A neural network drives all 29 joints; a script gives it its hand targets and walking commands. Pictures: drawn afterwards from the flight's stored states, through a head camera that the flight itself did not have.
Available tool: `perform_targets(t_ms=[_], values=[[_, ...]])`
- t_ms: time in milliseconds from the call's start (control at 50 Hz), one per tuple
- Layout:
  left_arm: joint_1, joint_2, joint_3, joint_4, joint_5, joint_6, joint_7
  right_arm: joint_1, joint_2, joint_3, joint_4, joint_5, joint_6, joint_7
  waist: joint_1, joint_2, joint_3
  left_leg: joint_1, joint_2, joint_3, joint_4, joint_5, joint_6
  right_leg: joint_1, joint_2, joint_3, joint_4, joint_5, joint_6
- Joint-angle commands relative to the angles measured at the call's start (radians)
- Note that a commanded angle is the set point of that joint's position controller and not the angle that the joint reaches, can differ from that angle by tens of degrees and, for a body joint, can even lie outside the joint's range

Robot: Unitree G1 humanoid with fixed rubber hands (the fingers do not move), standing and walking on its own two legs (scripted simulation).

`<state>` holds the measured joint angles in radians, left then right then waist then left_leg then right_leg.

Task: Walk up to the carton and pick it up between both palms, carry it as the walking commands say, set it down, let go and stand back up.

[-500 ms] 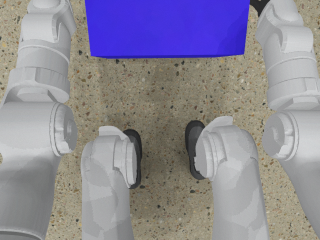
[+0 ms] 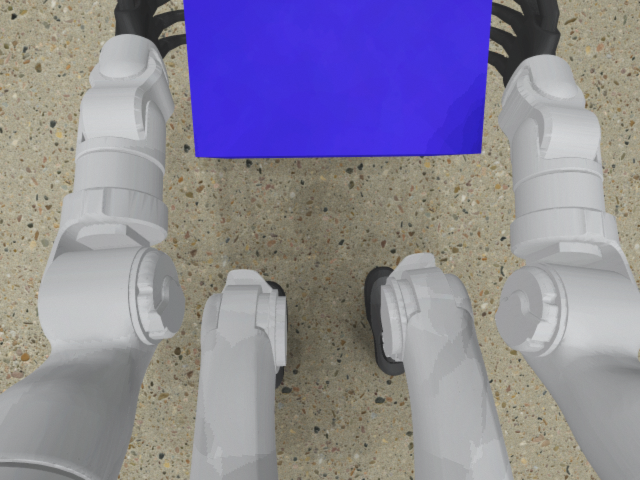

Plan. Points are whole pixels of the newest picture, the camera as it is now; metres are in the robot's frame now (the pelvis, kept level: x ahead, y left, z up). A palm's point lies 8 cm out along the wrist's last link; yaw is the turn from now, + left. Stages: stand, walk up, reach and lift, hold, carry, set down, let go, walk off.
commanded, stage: reach and lift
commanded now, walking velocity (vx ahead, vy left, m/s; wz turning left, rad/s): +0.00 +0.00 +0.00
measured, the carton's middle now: (333, 51) +0.56 -0.03 -0.18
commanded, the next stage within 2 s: none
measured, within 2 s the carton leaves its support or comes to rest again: neither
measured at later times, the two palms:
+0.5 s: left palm (98, 25) +0.53 +0.17 -0.03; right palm (576, 47) +0.49 -0.21 -0.03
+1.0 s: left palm out of the picture +0.51 +0.17 +0.05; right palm out of the picture +0.47 -0.20 +0.05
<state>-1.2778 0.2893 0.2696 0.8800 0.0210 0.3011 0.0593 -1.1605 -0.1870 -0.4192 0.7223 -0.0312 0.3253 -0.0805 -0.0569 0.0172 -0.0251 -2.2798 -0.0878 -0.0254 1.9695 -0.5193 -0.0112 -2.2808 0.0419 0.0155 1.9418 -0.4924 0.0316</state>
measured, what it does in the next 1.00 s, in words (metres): rises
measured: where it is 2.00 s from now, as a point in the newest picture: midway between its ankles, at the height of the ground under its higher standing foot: (328, 346)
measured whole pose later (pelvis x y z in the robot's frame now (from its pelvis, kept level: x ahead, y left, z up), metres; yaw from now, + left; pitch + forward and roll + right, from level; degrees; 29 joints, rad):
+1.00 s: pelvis +0.02 +0.00 +0.12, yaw +0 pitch +47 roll -2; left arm -1.01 0.15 0.35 0.78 0.13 0.35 0.07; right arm -0.88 -0.06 -0.48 0.61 -0.15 0.38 0.00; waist -0.05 0.03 -0.25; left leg -1.93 -0.11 -0.07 1.58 -0.47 -0.01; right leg -1.92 0.06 0.04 1.55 -0.45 0.04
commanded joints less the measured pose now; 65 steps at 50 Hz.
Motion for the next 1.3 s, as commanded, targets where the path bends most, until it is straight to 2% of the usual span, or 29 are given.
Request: perform_targets(t_ms=[0,380,600,920,1280], values=[[-0.542,-0.958,-0.365,-0.142,-0.118,-0.01,-0.304,-0.676,0.848,0.46,-0.134,0.135,-0.017,0.301,-0.022,0.059,-1.201,0.625,-0.048,0.078,-0.205,0.237,0.014,0.651,0.063,-0.109,-0.152,0.276,-0.025],[-0.452,-1.018,-0.352,-0.146,-0.088,0.023,-0.342,-0.569,0.913,0.447,-0.146,0.087,0.026,0.33,-0.022,0.054,-1.226,0.675,-0.06,0.085,-0.34,0.223,0.011,0.769,0.075,-0.101,-0.297,0.279,-0.023],[-0.387,-1.052,-0.353,-0.153,-0.072,0.028,-0.349,-0.503,0.943,0.459,-0.151,0.082,0.034,0.351,-0.013,0.057,-1.232,0.779,-0.062,0.071,-0.425,0.243,0.01,0.815,0.079,-0.102,-0.376,0.286,-0.019],[-0.286,-1.102,-0.356,-0.144,-0.047,0.023,-0.359,-0.39,0.971,0.458,-0.153,0.053,0.03,0.37,-0.021,0.067,-1.192,0.907,-0.065,0.048,-0.557,0.252,0.007,0.896,0.081,-0.096,-0.503,0.289,-0.016],[-0.149,-1.143,-0.354,-0.139,-0.02,0.016,-0.372,-0.257,1.018,0.485,-0.165,0.032,0.023,0.387,-0.017,0.05,-1.124,1.041,-0.066,0.032,-0.713,0.27,0.008,1.06,0.085,-0.078,-0.658,0.309,-0.009]])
